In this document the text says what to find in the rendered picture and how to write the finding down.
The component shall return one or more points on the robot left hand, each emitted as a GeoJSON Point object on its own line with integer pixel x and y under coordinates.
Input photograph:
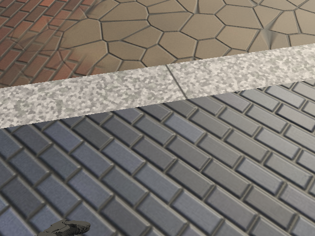
{"type": "Point", "coordinates": [66, 228]}

